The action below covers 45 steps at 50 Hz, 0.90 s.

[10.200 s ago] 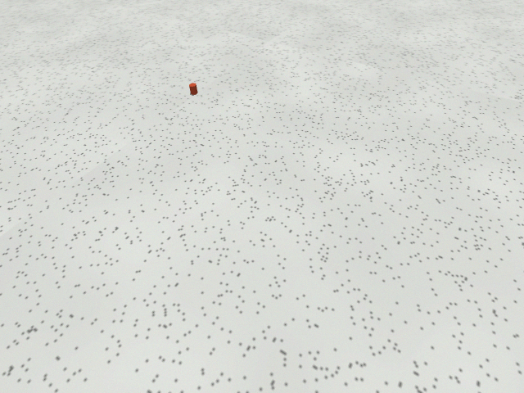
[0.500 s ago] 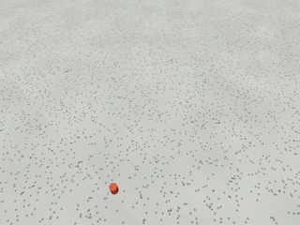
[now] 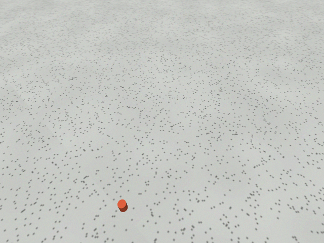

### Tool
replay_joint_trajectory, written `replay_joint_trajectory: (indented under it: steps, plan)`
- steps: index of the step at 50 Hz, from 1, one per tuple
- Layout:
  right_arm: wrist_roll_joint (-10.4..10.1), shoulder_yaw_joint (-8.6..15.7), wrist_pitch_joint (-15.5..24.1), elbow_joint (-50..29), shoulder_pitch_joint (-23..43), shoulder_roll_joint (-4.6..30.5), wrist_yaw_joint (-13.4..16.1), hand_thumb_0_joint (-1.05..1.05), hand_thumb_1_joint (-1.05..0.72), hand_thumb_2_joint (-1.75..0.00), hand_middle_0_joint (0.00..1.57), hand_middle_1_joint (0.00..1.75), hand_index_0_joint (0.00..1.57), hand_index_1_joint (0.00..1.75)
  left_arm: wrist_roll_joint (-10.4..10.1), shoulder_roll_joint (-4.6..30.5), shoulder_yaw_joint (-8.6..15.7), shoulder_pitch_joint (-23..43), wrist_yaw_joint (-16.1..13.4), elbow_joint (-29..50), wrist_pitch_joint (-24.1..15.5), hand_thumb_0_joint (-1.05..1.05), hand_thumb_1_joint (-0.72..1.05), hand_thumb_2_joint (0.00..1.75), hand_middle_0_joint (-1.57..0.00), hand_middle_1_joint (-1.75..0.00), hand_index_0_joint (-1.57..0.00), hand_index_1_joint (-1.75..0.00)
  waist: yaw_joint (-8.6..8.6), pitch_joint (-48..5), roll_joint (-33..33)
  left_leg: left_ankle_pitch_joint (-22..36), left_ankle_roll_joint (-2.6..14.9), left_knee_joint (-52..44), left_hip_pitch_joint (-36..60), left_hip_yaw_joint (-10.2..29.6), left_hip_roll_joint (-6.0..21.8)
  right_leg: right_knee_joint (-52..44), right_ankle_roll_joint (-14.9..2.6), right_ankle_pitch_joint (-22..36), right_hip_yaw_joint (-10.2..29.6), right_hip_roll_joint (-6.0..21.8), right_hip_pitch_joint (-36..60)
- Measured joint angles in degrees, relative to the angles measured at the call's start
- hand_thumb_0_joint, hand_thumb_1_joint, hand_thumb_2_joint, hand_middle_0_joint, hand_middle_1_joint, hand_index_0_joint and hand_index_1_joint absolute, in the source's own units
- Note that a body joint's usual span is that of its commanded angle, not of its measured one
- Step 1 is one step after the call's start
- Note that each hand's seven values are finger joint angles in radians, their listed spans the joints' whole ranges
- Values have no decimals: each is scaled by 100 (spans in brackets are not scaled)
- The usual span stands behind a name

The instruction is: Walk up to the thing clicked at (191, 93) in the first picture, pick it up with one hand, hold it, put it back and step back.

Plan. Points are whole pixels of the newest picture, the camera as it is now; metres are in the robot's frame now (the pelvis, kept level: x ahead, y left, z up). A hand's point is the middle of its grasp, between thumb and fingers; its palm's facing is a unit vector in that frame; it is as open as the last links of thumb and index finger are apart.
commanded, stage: stand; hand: left
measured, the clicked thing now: (122, 205) +0.48 +0.27 -0.75
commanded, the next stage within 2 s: walk up in 0.38 s
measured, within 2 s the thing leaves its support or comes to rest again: neither
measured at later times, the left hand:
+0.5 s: hand out of the picture +0.06 +0.28 -0.15, palm faces +0.03 -0.91 -0.40, open 7.4 cm
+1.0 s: hand out of the picture +0.13 +0.39 -0.18, palm faces -0.08 -0.92 -0.38, open 7.4 cm
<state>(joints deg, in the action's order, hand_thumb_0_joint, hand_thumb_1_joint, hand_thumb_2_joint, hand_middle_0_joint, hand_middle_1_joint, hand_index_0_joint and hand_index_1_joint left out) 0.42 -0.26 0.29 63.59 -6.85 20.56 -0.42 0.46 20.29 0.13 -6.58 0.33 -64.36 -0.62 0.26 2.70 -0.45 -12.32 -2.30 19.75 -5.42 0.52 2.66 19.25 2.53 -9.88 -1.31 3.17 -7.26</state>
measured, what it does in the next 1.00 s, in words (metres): steps to the left: left foot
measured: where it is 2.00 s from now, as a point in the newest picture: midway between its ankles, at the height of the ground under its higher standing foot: outside the picture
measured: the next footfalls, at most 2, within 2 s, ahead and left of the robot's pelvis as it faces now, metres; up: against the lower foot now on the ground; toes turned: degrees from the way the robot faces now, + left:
left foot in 0.66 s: +0.09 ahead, +0.23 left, +0.00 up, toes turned +3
right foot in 1.18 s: +0.11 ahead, -0.04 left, +0.00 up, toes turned -4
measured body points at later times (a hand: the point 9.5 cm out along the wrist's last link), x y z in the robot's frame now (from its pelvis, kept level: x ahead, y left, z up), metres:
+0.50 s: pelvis +0.00 +0.02 -0.01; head +0.02 +0.00 +0.44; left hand +0.06 +0.33 -0.12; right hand +0.08 -0.30 -0.14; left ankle -0.02 +0.14 -0.72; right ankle +0.01 -0.15 -0.75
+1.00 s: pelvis +0.05 +0.12 -0.02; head +0.10 +0.13 +0.43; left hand +0.13 +0.44 -0.15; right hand +0.10 -0.19 -0.13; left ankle +0.05 +0.23 -0.75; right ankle +0.05 -0.01 -0.71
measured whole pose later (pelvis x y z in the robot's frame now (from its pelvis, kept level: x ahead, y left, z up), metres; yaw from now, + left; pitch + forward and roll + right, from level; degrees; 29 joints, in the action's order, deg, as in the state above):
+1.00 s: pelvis +0.05 +0.12 -0.02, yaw -2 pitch -2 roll +0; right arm 0.5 2.8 2.1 51.0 -13.3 20.0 0.8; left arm 1.3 23.4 2.8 -10.1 0.1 -54.5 2.8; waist -0.1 8.9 1.9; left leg -19.1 1.0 35.2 -13.8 -4.4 1.8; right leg 50.8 -1.8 -26.6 4.2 -1.6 -21.9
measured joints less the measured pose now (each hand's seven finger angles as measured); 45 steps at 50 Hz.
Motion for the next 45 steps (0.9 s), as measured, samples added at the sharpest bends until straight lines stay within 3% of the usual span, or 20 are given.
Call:
replay_joint_trajectory:
  steps: [19,21,23,26,30,32,33,34,36,38,41,45]
  plan:
    - [3,6,4,33,-50,9,0,1,-91,-90,20,30,20,30,-2,-15,-10,-50,3,-12,14,1,90,90,-20,-30,-20,-30,1,50,-5,-8,4,-7,-16,-11,-8,22,3,-21,10,9,-33]
    - [127,123,-122,-143,-94,79,-97,1,-91,-90,20,30,20,30,-4,-56,48,-113,-42,89,-72,1,90,90,-20,-30,-20,-30,-10,56,-96,-255,125,393,-196,-2,19,115,-3,-80,-19,-13,-63]
    - [239,248,-279,-344,-166,226,-183,1,-91,-90,20,30,20,30,52,-109,139,-246,-116,252,-185,1,90,90,-20,-30,-20,-30,5,61,-223,-961,241,1440,-615,45,-34,248,-8,-172,-51,6,-97]
    - [301,424,-429,-605,-283,446,-309,1,-91,-90,20,30,20,30,129,-81,237,-496,-218,459,-254,0,90,90,-21,-30,-21,-30,75,69,-360,-1340,318,2765,-1245,66,-55,377,-74,-293,-36,103,-128]
    - [294,588,-469,-891,-410,586,-433,1,-91,-90,20,30,20,30,194,166,317,-738,-275,599,-227,1,90,90,-21,-30,-21,-30,83,174,-426,-1438,296,2784,-1576,172,182,550,19,-432,-32,272,-134]
    - [268,638,-428,-984,-470,586,-442,1,-91,-90,20,30,20,30,197,328,345,-794,-269,663,-171,1,90,90,-21,-30,-21,-30,98,234,-375,-1249,291,2232,-1489,202,268,839,95,-610,13,403,-231]
    - [249,662,-380,-1013,-506,574,-427,1,-91,-90,20,30,20,30,189,410,352,-799,-256,691,-126,1,90,90,-21,-30,-21,-30,94,265,-320,-832,234,1887,-1387,168,260,1107,92,-771,55,496,-331]
    - [246,682,-318,-1009,-507,507,-388,1,-91,-90,20,30,20,30,172,507,367,-771,-251,705,-66,1,90,90,-21,-30,-21,-30,103,344,-159,-453,133,1858,-1347,56,141,1517,-85,-1000,193,637,-485]
    - [252,628,-229,-988,-536,316,-300,0,-91,-90,20,30,20,30,107,605,382,-695,-279,702,73,1,90,90,-20,-30,-20,-30,87,415,29,-555,111,2029,-1358,-63,14,2477,-296,-1753,665,418,-871]
    - [208,505,-221,-961,-609,134,-262,0,-91,-90,20,30,20,30,44,629,339,-646,-269,697,124,1,90,90,-20,-30,-20,-30,-11,360,71,-598,203,1940,-1330,-26,-11,3159,-403,-2045,748,22,-1161]
    - [157,349,-158,-960,-666,-76,-187,1,-91,-90,20,30,20,30,-38,603,294,-629,-201,727,88,1,91,90,-20,-30,-20,-30,-14,325,194,-513,254,1606,-1131,-151,-56,3517,-446,-1812,704,-301,-1413]
    - [91,276,46,-1049,-665,-133,-70,1,-90,-90,21,30,21,30,-15,438,245,-579,-119,747,157,1,91,90,-20,-30,-20,-30,-33,390,219,-553,332,1463,-933,-328,-95,3099,-382,-1804,571,-432,-1379]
